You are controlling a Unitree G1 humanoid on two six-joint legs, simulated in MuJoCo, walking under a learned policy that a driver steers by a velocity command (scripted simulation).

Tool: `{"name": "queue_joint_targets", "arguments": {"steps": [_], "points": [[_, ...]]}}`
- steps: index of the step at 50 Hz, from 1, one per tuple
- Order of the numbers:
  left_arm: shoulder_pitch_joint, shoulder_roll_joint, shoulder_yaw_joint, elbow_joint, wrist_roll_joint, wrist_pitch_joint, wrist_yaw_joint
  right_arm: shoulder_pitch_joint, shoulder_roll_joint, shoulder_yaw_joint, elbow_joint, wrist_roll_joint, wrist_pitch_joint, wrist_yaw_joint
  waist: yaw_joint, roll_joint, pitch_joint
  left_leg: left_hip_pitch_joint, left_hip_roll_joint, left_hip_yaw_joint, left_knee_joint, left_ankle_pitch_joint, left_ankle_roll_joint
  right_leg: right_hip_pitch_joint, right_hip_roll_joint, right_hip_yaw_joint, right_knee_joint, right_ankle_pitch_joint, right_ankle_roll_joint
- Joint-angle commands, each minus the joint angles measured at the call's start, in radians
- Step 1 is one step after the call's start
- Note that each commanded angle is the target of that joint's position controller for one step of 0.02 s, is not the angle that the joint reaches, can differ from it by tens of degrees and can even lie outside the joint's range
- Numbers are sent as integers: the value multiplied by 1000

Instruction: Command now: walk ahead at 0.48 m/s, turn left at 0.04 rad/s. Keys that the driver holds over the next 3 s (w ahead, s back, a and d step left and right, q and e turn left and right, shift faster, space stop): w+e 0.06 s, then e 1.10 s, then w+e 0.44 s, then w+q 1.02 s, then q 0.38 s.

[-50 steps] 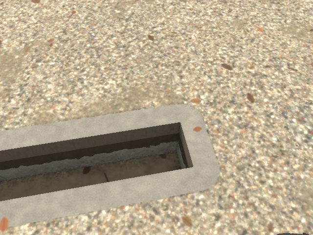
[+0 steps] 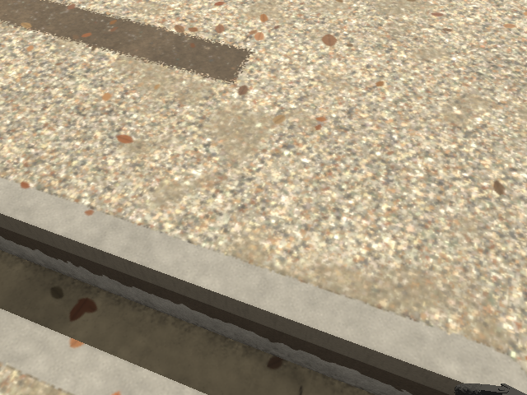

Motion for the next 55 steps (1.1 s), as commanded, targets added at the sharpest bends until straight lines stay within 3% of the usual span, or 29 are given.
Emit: {"name": "queue_joint_targets", "arguments": {"steps": [1,4,7,9,11,12,13,14,15,17,18,19,20,21,22,23,24,26,27,32,39,44,46,47,48,49,50,53,55], "points": [[-99,135,29,-127,9,-46,8,208,-126,-42,22,-7,-14,-13,-117,98,-137,488,312,-411,-344,55,185,-488,-51,57,182,121,-30],[-31,87,33,-96,8,8,3,123,-74,-34,34,-20,-44,-11,-35,115,-74,293,257,-230,-418,240,166,-344,-76,75,55,199,-13],[-103,63,31,-120,28,29,18,67,-108,-42,53,-32,-66,-26,-10,94,0,175,230,-57,-435,575,140,-301,-25,70,-130,282,8],[-110,22,21,-120,75,23,0,51,-136,-51,65,-49,-52,-46,-1,91,-75,164,184,57,-384,769,126,-157,2,13,-221,472,8],[-73,75,43,-103,62,16,-14,4,-150,-53,37,-55,-45,-56,15,55,-129,122,178,111,-317,765,137,-26,70,-74,-133,623,29],[-7,91,54,-89,55,16,-23,5,-170,-56,41,-63,-44,-59,27,69,-161,161,250,79,-253,811,157,-27,42,-34,-10,622,34],[-22,112,61,-111,52,23,-26,1,-159,-55,36,-46,-38,-62,21,62,-149,215,273,61,-211,831,158,-96,38,-22,20,535,28],[-79,103,58,-146,47,39,-15,-12,-120,-44,34,-7,-20,-64,8,49,-73,219,217,111,-189,843,137,-151,73,-75,-117,416,1],[-181,61,37,-208,43,48,-13,21,-127,-48,54,23,-2,-71,-42,118,18,279,248,67,-182,894,120,-228,69,-68,-307,199,-29],[-90,102,53,-228,42,54,-33,46,-190,-70,66,16,35,-90,13,115,-83,421,295,27,23,1033,121,-144,94,-77,-425,154,-81],[22,157,72,-221,41,47,-42,0,-193,-71,49,24,42,-101,84,66,-136,362,250,61,240,867,82,9,90,-32,-603,423,-113],[-25,286,97,-243,34,33,-35,59,-127,-53,2,-5,39,-102,-12,-221,-134,130,53,60,539,33,7,126,-83,304,-673,1068,-216],[-72,265,68,-281,43,24,-36,161,-103,-42,20,-58,31,-84,-89,-274,-199,-83,-101,-78,780,-482,-59,256,-217,583,-655,1510,-380],[-112,219,53,-293,51,16,-45,150,-153,-54,16,-24,24,-74,-79,-159,-250,-156,-71,-184,893,-449,-77,234,-241,593,-688,1344,-445],[-172,211,56,-308,35,21,-49,76,-187,-63,-7,1,31,-78,-82,-59,-202,-215,-46,-166,912,-374,-84,188,-226,584,-727,1024,-438],[-161,163,43,-304,-6,23,-50,29,-201,-76,-3,-9,46,-82,-63,44,-121,-219,-1,-163,844,-333,-89,108,-177,481,-726,982,-381],[-183,156,35,-309,-17,29,-40,36,-182,-75,-8,-17,63,-88,-85,38,-125,-212,20,-171,797,-286,-96,110,-154,434,-718,946,-348],[-196,149,34,-315,-7,53,-13,36,-146,-71,-10,-15,77,-87,-97,10,-142,-191,27,-162,674,-216,-107,112,-99,400,-730,835,-310],[-187,132,28,-317,8,62,0,8,-115,-60,-18,-19,80,-83,-85,-6,-164,-194,23,-150,620,-206,-108,153,-87,395,-726,891,-293],[-193,147,41,-329,18,107,37,-33,-58,-28,-34,-30,70,-73,-63,-70,-233,-145,5,-109,489,-131,-139,182,-50,333,-651,1082,-253],[-261,130,37,-374,25,144,30,-50,-70,-14,-61,-17,51,-63,-34,-145,-215,-64,-14,-104,335,-161,-123,169,-54,440,-617,1073,-242],[-335,125,32,-407,12,161,32,-9,-81,-11,-70,-6,27,-37,-45,-159,-203,71,-24,-116,95,-183,-101,176,-40,544,-605,1043,-248],[-399,104,20,-422,-17,160,47,65,-74,-16,-49,-8,16,-37,-108,-114,-179,226,-24,-94,-163,27,-75,99,19,531,-548,923,-198],[-389,72,12,-438,-16,161,55,106,-119,-32,-37,-21,16,-35,-101,27,-196,374,81,-199,-262,366,-23,-13,101,456,-386,648,-144],[-297,44,4,-437,20,158,58,114,-164,-39,-40,-31,21,-39,-44,278,-178,539,298,-417,-220,944,101,-291,274,339,-179,-160,-69],[-259,149,42,-422,27,142,53,139,-164,-41,-43,-45,13,-37,-48,231,-157,452,446,-539,-241,1015,269,-379,278,290,73,-319,5],[-226,207,68,-392,26,138,51,93,-159,-41,-52,-31,11,-32,-19,123,-131,405,460,-492,-232,917,312,-404,206,245,247,-243,45],[-230,212,83,-342,16,182,55,-23,-97,-15,-80,4,30,-53,-12,56,-63,314,302,-259,-262,631,223,-406,155,181,417,-25,85],[-267,190,77,-353,0,191,54,8,-86,-5,-80,-5,40,-73,-46,88,-51,326,254,-179,-292,508,192,-412,153,145,408,65,86]]}}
